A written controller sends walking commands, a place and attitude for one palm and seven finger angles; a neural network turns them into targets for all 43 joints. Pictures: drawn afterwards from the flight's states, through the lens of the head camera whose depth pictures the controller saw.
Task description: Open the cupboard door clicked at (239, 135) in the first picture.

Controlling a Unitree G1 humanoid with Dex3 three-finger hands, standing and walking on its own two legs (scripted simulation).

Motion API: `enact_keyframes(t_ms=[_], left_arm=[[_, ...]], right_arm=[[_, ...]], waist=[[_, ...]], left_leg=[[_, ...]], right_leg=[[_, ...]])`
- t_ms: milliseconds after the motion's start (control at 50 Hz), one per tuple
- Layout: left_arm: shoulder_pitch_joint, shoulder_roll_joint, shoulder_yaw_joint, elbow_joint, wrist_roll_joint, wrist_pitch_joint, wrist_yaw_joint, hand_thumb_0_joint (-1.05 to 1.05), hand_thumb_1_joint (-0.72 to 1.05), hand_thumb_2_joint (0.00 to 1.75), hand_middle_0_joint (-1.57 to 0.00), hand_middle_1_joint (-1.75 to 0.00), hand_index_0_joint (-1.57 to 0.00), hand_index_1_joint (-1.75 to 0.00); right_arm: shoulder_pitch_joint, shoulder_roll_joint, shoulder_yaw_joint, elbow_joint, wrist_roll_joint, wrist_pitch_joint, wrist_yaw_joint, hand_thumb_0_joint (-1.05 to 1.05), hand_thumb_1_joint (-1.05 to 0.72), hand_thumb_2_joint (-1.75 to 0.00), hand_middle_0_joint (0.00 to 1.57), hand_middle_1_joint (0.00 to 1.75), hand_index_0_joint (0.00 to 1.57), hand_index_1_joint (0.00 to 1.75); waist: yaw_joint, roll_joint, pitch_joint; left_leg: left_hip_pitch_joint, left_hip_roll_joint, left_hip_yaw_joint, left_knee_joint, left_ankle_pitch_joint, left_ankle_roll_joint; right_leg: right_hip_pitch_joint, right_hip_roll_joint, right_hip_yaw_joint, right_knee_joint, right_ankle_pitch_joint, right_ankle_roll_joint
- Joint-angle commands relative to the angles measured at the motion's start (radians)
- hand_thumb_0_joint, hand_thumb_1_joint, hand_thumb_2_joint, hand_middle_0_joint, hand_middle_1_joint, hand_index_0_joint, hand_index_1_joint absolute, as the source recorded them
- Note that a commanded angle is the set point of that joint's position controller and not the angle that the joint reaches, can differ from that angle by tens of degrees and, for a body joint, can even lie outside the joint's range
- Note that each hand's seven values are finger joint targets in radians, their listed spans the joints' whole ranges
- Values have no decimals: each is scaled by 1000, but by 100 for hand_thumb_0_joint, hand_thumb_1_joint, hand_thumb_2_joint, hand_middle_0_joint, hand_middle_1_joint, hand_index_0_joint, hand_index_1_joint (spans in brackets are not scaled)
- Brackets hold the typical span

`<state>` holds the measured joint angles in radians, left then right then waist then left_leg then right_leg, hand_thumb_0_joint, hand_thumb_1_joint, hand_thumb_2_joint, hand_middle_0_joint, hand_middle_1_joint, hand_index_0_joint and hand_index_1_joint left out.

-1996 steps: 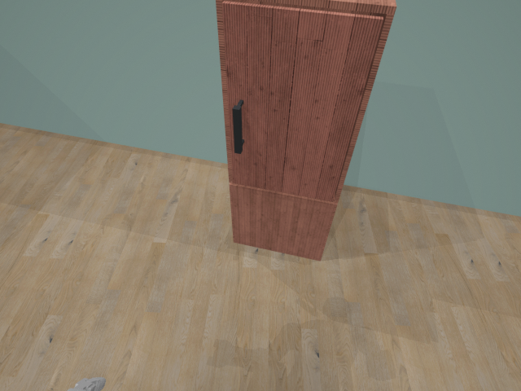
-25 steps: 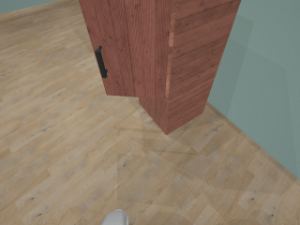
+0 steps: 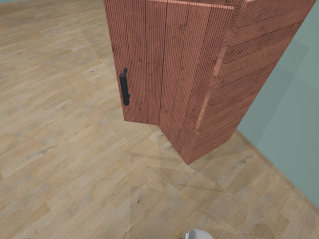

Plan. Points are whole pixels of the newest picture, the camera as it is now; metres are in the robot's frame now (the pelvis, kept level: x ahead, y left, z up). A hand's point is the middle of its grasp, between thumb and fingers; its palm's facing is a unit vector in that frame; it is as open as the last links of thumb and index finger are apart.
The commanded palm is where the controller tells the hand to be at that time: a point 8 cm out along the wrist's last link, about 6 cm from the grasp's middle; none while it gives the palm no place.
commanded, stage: come to a stop and stand still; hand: left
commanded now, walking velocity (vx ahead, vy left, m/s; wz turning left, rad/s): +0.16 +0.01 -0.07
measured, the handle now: (125, 87) +0.65 +0.20 -0.08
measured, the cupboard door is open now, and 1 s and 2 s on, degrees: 50 50 50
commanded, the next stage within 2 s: none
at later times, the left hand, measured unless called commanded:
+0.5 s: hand (109, 229) +0.16 +0.16 -0.19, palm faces +0.02 -0.99 -0.15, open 7.4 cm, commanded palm none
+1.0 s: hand out of the picture +0.04 +0.23 -0.17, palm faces +0.06 -0.96 -0.28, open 7.4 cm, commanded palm none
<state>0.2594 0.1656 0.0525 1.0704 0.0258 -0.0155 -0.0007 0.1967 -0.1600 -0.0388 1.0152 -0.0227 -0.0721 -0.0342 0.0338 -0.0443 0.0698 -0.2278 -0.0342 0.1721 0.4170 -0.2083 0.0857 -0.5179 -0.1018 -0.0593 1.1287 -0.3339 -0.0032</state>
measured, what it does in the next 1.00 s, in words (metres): steps on the spot: right foot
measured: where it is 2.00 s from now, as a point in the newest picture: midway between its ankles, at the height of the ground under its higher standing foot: outside the picture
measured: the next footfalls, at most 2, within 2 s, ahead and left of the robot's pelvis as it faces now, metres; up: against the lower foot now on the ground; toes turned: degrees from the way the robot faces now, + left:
right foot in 0.22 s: +0.09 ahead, -0.12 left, +0.00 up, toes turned -2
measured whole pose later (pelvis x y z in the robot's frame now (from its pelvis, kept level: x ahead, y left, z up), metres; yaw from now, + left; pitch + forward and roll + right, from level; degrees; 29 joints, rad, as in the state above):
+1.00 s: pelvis +0.01 +0.02 -0.01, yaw +1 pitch -3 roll +0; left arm 0.32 0.23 0.02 0.94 0.03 0.03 0.02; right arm 0.19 -0.21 -0.04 0.91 -0.03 0.01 0.00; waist 0.02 0.02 0.01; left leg -0.25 -0.02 0.11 0.55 -0.25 0.06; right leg -0.26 -0.06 -0.03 0.56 -0.25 0.02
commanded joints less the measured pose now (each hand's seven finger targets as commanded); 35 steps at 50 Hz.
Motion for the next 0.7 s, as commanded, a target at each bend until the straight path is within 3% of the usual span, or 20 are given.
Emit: enact_keyframes(t_ms=[0,100,160,180,220,260,300,340,400,440,460,480,500,540,560,580,620,640,660,680], left_arm=[[48,13,1,-44,1,-4,1,0,90,90,-20,-30,-20,-30],[-48,16,-15,-72,-6,-3,9,0,90,90,-20,-30,-20,-30],[-7,47,-16,-59,-8,3,23,0,90,90,-20,-30,-20,-30],[38,74,-11,-50,-8,2,25,0,90,90,-20,-30,-20,-30],[44,170,-3,-42,-11,-5,34,0,90,90,-20,-30,-20,-30],[-6,176,-2,-56,-18,4,43,0,90,90,-20,-30,-20,-30],[-23,172,1,-64,-14,9,55,0,90,90,-20,-30,-20,-30],[-30,182,13,-69,-10,11,60,0,90,90,-20,-30,-20,-30],[-69,185,29,-82,-8,15,61,0,90,90,-20,-30,-20,-30],[-94,175,28,-87,-16,22,55,0,90,90,-20,-30,-20,-30],[-95,140,24,-96,-18,30,50,0,90,90,-20,-30,-20,-30],[-99,91,16,-117,-24,42,43,0,90,90,-20,-30,-20,-30],[-122,80,12,-120,-18,52,44,0,90,90,-20,-30,-20,-30],[-109,71,17,-113,-7,68,40,0,90,90,-20,-30,-20,-30],[-1,188,-17,-171,-3,52,44,0,90,90,-20,-30,-20,-30],[47,88,-13,-172,-6,37,41,0,90,90,-20,-30,-20,-30],[64,125,-3,-156,-6,4,48,0,90,90,-20,-30,-20,-30],[70,158,4,-169,-5,-4,54,0,90,90,-20,-30,-20,-30],[60,175,3,-179,-1,-11,55,0,90,90,-20,-30,-20,-30],[48,193,2,-190,4,-8,54,0,90,90,-20,-30,-20,-30]], right_arm=[[145,-106,-8,4,-4,-6,2,0,-90,-90,20,30,20,30],[182,-106,6,39,-9,5,-5,0,-90,-90,20,30,20,30],[162,-109,10,51,-1,25,-17,0,-90,-90,20,30,20,30],[146,-109,7,51,6,31,-18,0,-90,-90,20,30,20,30],[202,-86,0,54,26,53,-12,0,-90,-90,20,30,20,30],[240,-53,0,73,27,82,-7,0,-90,-90,20,30,20,30],[212,-50,-4,70,25,93,-6,0,-90,-90,20,30,20,30],[180,-60,-11,58,25,101,-8,0,-90,-90,20,30,20,30],[190,-48,-15,62,24,104,-4,0,-90,-90,20,30,20,30],[222,-45,-17,75,17,101,-1,0,-90,-90,20,30,20,30],[226,-69,-23,67,9,97,-1,0,-90,-90,20,30,20,30],[191,-130,-33,35,-2,96,-5,0,-90,-90,20,30,20,30],[132,-143,-34,12,-5,99,-6,0,-90,-90,20,30,20,30],[73,-121,-22,-16,-8,90,-13,0,-90,-90,20,30,20,30],[15,-222,-27,-122,-13,102,3,0,-90,-90,20,30,20,30],[-46,-185,-40,-155,-17,85,8,0,-90,-90,20,30,20,30],[30,-124,-35,-147,-4,71,6,0,-90,-90,20,30,20,30],[66,-102,-33,-163,4,68,6,0,-90,-90,20,30,20,30],[84,-78,-26,-169,4,66,11,0,-90,-90,20,30,20,30],[96,-69,-28,-178,9,63,12,0,-90,-90,20,30,20,30]], waist=[[-14,80,-63],[-32,99,-54],[-4,76,-65],[20,64,-81],[-16,-30,-141],[-41,-111,-142],[-25,-179,-163],[-12,-163,-162],[-32,-66,-175],[-58,-29,-179],[-56,62,-169],[-42,251,-123],[-40,298,-62],[-32,246,11],[-10,298,42],[5,253,-80],[-14,153,-214],[-32,-14,-217],[-48,-59,-187],[-70,-31,-140]], left_leg=[[91,296,-191,-200,409,99],[114,292,-161,-109,682,78],[79,270,-160,-7,691,22],[64,235,-136,53,574,-22],[-70,105,-102,131,107,-110],[-45,74,-105,174,-146,-128],[-81,67,-107,254,-287,-124],[-125,62,-126,322,-350,-128],[-97,69,-130,215,-259,-134],[48,72,-111,36,-18,-130],[110,155,-196,-18,125,-95],[27,297,-357,-81,273,-11],[-73,349,-361,-139,266,57],[-149,326,-342,-181,145,84],[-76,246,-297,-139,146,36],[-54,228,-228,44,233,20],[40,155,-192,196,369,-35],[-45,109,-163,239,210,-59],[-114,63,-137,220,15,-74],[-88,32,-140,121,-41,-82]], right_leg=[[-3,-18,21,-130,65,7],[113,26,-3,-378,79,-4],[287,43,6,-570,171,-6],[353,19,31,-667,376,-3],[479,-184,227,-594,980,-138],[432,-234,198,-623,1027,-202],[468,-235,201,-638,1092,-208],[497,-251,223,-657,1123,-227],[484,-234,198,-630,1004,-203],[371,-175,155,-594,736,-136],[268,-95,93,-552,477,-78],[214,12,2,-497,149,-9],[225,59,-2,-385,-109,4],[194,60,67,-234,-184,-11],[178,81,6,-395,-166,-6],[198,61,-8,-475,-14,-6],[320,10,75,-610,324,-33],[372,-67,190,-615,509,-70],[411,-145,238,-614,681,-111],[378,-151,192,-585,734,-120]])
